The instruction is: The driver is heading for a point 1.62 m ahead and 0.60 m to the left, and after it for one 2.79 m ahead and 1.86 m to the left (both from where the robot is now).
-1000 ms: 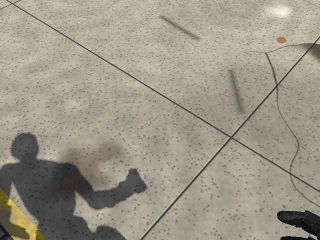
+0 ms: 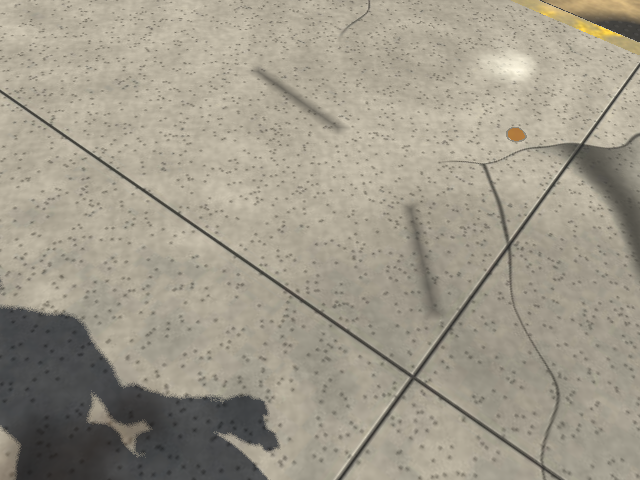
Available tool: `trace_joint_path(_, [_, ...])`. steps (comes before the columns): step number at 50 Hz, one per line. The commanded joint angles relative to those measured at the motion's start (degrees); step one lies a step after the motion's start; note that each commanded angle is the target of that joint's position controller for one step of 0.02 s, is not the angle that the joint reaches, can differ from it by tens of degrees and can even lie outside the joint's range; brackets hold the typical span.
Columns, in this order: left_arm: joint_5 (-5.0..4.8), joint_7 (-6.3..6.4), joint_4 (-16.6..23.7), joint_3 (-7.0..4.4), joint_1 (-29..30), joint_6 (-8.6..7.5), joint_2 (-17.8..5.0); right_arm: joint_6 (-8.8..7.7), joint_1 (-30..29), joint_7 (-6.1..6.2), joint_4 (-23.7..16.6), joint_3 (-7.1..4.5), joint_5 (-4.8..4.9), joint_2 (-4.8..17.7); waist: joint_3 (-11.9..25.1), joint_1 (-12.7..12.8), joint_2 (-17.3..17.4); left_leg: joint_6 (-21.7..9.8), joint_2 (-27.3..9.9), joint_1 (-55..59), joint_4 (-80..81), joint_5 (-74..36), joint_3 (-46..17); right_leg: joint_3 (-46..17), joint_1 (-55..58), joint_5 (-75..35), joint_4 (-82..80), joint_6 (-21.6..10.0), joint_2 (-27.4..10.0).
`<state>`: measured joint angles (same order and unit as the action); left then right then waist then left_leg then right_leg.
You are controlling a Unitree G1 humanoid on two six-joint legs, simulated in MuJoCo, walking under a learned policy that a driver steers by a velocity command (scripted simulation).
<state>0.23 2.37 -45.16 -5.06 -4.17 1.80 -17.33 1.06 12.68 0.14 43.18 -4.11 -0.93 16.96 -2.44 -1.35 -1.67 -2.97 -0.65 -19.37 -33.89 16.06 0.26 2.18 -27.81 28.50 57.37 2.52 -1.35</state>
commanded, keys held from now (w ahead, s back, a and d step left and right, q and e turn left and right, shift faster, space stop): q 0.62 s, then w+q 0.20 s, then w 0.18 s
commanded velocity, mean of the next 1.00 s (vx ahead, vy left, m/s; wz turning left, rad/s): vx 0.10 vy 0.00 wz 0.55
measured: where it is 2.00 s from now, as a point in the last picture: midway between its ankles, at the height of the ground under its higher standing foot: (108, 450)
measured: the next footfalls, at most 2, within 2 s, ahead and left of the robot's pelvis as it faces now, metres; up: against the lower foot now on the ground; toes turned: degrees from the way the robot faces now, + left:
right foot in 0.42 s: +0.11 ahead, -0.13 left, +0.00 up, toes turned +21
left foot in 0.86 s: +0.01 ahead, +0.12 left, +0.00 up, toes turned +33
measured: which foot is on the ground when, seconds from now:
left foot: down 0.00-0.42, up 0.44-0.84, down 0.86-1.00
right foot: up 0.00-0.40, down 0.42-0.84, up 0.86-1.00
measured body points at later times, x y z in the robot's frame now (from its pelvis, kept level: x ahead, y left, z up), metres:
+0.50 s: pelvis +0.03 -0.03 +0.00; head +0.07 -0.04 +0.45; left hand +0.08 +0.29 -0.09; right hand +0.27 -0.26 -0.09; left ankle -0.01 +0.08 -0.69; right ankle +0.07 -0.15 -0.73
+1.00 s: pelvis +0.07 +0.06 +0.01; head +0.07 +0.09 +0.46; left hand +0.02 +0.37 -0.11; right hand +0.29 -0.13 -0.08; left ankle -0.03 +0.10 -0.73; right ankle +0.15 -0.08 -0.66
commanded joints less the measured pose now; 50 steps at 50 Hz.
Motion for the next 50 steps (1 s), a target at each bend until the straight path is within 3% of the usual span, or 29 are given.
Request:
trace_joint_path(1, [0.33,1.08,3.54,-1.93,1.80,-0.61,-6.06,-1.66,-2.94,1.00,-4.67,-2.25,1.52,9.63,6.38,1.48,8.78,-9.28,-13.62,12.05,14.54,-24.73,-18.81,-6.10,-10.81,-4.08,7.95,0.08,-0.26])
trace_joint_path(4, [-0.31,0.82,3.14,-1.79,1.02,-1.18,-4.73,-1.32,-1.55,1.89,-5.21,-1.91,1.22,8.85,9.04,1.49,8.31,-9.24,-11.74,14.61,13.84,-28.53,-17.47,-6.37,-8.87,-8.65,6.21,0.96,1.32])
trace_joint_path(8, [-0.46,0.51,3.52,-1.20,2.99,-1.58,-3.52,-0.59,-0.54,2.57,-5.65,-2.50,1.53,10.22,8.37,0.23,8.95,-9.32,-10.83,16.45,13.41,-23.48,-19.70,-7.35,-7.81,-10.11,-5.20,2.47,1.93])
trace_joint_path(12, [-0.66,-0.23,3.34,-1.10,3.18,-2.06,-4.07,0.11,-1.85,2.31,-6.59,-2.89,1.32,11.09,7.00,-0.23,10.24,-9.97,-9.86,11.99,13.32,-18.70,-23.05,-7.69,-1.95,-9.34,-12.70,2.88,2.86])
trace_joint_path(16, [-0.97,-1.10,3.08,-1.19,1.80,-3.14,-4.96,0.70,-3.68,1.80,-7.54,-2.93,1.54,11.00,7.66,-0.12,10.92,-10.01,-9.15,11.80,11.14,-23.27,-27.52,-8.06,2.90,-7.70,-19.08,2.03,3.80])
trace_joint_path(19, [-1.05,-1.94,2.02,-1.41,-2.26,-3.99,-5.38,1.36,-6.23,1.97,-8.50,-2.73,2.36,10.57,8.37,2.44,10.82,-7.53,-6.63,10.99,7.93,-24.64,-28.97,-6.96,10.66,-14.66,-32.08,0.41,4.06])
trace_joint_path(20, [-0.82,-2.05,1.29,-1.78,-4.25,-4.10,-6.34,1.57,-6.58,2.18,-8.89,-2.48,2.59,9.83,8.51,3.28,9.70,-5.21,-4.46,7.93,6.12,-19.29,-27.86,-7.32,16.35,-21.87,-37.76,-0.71,2.02])
trace_joint_path(21, [0.10,-1.75,1.42,-2.54,-5.38,-3.82,-9.90,1.57,-4.36,2.15,-9.11,-1.76,2.03,7.17,10.13,1.97,1.62,-2.09,-0.02,1.20,-2.26,-4.81,-22.68,-15.50,23.75,-27.31,-39.11,-4.34,-7.94])
trace_joint_path(22, [1.35,-1.43,1.69,-3.08,-3.63,-3.09,-13.91,1.09,-1.29,1.96,-10.07,-1.62,2.22,5.92,7.54,-1.44,-13.57,1.47,10.11,-11.59,-12.15,19.04,-11.62,-28.71,26.19,-40.68,-39.74,-13.62,-18.36])
trace_joint_path(23, [1.92,-1.37,2.81,-2.38,-2.94,-3.25,-10.79,0.51,-0.80,1.77,-9.29,-3.05,1.19,11.20,7.32,0.06,-11.12,4.29,6.01,-13.81,-25.89,22.02,-10.52,-31.63,23.10,-42.09,-39.84,-19.29,-23.45])
trace_joint_path(24, [1.45,-1.04,3.80,-1.45,-0.37,-3.29,-7.82,0.60,-0.35,1.55,-8.20,-4.11,1.70,13.47,6.29,-0.68,-7.08,5.20,4.31,-13.63,-31.17,17.93,-10.34,-25.79,21.53,-39.96,-39.11,-18.01,-20.30])
trace_joint_path(25, [0.74,-0.79,4.11,-1.07,1.87,-3.09,-6.41,1.16,0.16,1.63,-7.10,-4.22,1.84,12.54,4.95,-1.36,-5.47,6.21,3.58,-13.96,-33.25,14.36,-9.41,-20.11,20.87,-36.20,-38.53,-15.11,-16.05])
trace_joint_path(26, [0.00,-0.53,4.28,-0.77,2.28,-2.96,-5.77,1.69,0.11,1.73,-6.85,-3.98,1.72,11.26,4.18,-0.74,-5.48,7.10,3.29,-15.54,-35.09,11.28,-8.95,-17.09,21.46,-34.61,-38.40,-13.82,-14.16])
trace_joint_path(28, [0.01,0.03,3.79,-0.56,0.65,-2.44,-6.26,2.07,-1.52,1.30,-7.95,-3.07,2.30,8.46,3.21,0.55,-6.25,8.30,2.65,-16.00,-34.08,8.17,-6.07,-12.08,21.54,-37.23,-38.98,-14.10,-12.22])
trace_joint_path(31, [0.44,0.58,3.19,-1.00,-2.98,-1.65,-7.82,1.82,-5.62,0.96,-10.55,-2.15,2.53,6.78,4.47,3.52,-7.72,9.34,0.36,-16.96,-25.83,6.94,-3.65,-10.13,27.35,-38.94,-39.25,-15.51,-13.71])
trace_joint_path(34, [-0.38,0.05,3.19,-1.77,-4.51,-1.54,-10.14,1.66,-7.01,0.03,-11.91,-1.21,2.26,5.75,5.37,5.29,-8.23,8.21,-1.98,-12.40,-16.94,6.30,-0.66,-9.23,26.10,-18.74,-43.20,-15.15,-14.85])
trace_joint_path(38, [-1.40,-1.53,3.26,-2.33,-4.32,-2.66,-12.05,0.99,-5.87,-1.09,-11.99,-1.19,2.21,6.56,2.53,4.47,-7.95,4.39,-1.72,-4.02,-6.49,6.21,3.05,-7.14,20.25,-7.36,-45.55,-13.64,-15.82])
trace_joint_path(40, [-2.45,-2.34,2.93,-2.27,-3.47,-3.11,-11.97,0.65,-2.19,-1.45,-10.56,-1.35,2.27,6.20,2.28,1.78,-6.68,2.01,-0.80,2.86,1.65,2.32,4.82,-4.87,17.69,-5.71,-42.97,-12.19,-15.66])
trace_joint_path(41, [-2.65,-2.56,2.69,-1.96,-3.14,-3.22,-10.79,0.50,1.83,-1.44,-8.62,-1.63,2.34,6.16,2.87,-0.17,-5.45,0.87,0.79,9.25,5.53,0.45,6.28,-2.55,14.53,-5.28,-39.10,-10.93,-14.47])
trace_joint_path(42, [-2.16,-2.88,2.16,-0.96,-4.23,-3.46,-7.75,0.34,7.86,-1.02,-6.23,-2.56,2.64,7.59,4.89,-2.37,-1.63,-0.89,1.75,19.36,7.79,1.44,4.69,0.73,8.66,-5.35,-30.74,-8.89,-11.85])
trace_joint_path(43, [-0.21,-3.42,3.58,0.76,-2.26,-3.94,-2.97,-0.05,15.36,-0.24,-4.97,-3.99,2.70,12.09,6.64,-5.28,12.07,-5.00,-9.48,29.45,13.46,2.88,-12.86,6.98,-3.51,-1.06,-8.89,-4.15,-6.36])
trace_joint_path(44, [-0.21,-3.51,8.25,0.94,1.88,-5.37,-2.69,-1.67,15.09,-0.74,-6.80,-4.50,2.01,17.87,5.94,-4.73,20.47,-16.20,-21.22,32.16,20.86,11.53,-40.19,2.20,-22.40,7.02,4.24,-2.00,2.41])
trace_joint_path(45, [-1.74,-3.86,8.07,-0.11,3.92,-6.51,-7.27,-3.24,13.76,-1.16,-6.96,-3.02,1.61,12.14,3.89,-5.58,12.60,-17.11,-21.81,29.75,23.05,14.15,-38.79,-4.06,-25.06,4.56,9.74,-2.91,-1.92])
trace_joint_path(46, [-2.61,-4.39,7.61,-0.54,2.88,-7.13,-8.59,-4.24,11.29,-1.10,-7.00,-2.03,1.29,9.61,0.68,-3.61,12.31,-14.90,-19.56,27.16,22.94,12.37,-32.82,-4.73,-25.06,-1.72,8.90,-4.27,-3.91])
trace_joint_path(47, [-2.00,-4.52,5.87,-0.58,1.11,-7.35,-8.38,-4.64,8.80,-0.96,-7.42,-1.46,1.33,7.98,-0.53,-2.16,9.31,-12.70,-16.62,25.07,22.60,8.00,-26.99,-4.60,-23.15,-6.81,6.95,-4.39,-5.33])
trace_joint_path(48, [-0.92,-4.61,5.25,-0.68,0.73,-7.45,-8.56,-4.57,6.78,-0.72,-7.62,-1.04,1.55,7.39,-1.40,-1.21,8.76,-11.20,-14.77,23.34,23.16,1.49,-22.74,-4.44,-21.42,-10.80,3.40,-3.86,-5.79])
trace_joint_path(50, [-0.51,-5.01,4.22,-0.42,-0.23,-7.31,-7.22,-4.68,6.25,-0.02,-8.01,-0.90,1.01,7.88,-0.82,-0.27,8.58,-9.79,-12.36,20.99,24.45,-10.49,-16.80,-3.02,-17.30,-17.76,0.23,-2.50,-5.12])
Keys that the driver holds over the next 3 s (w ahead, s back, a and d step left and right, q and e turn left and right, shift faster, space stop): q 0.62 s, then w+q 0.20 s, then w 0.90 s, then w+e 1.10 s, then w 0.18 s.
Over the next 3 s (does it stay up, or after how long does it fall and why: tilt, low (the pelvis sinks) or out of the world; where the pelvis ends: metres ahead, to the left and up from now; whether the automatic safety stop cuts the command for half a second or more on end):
stays up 1.06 0.58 0.00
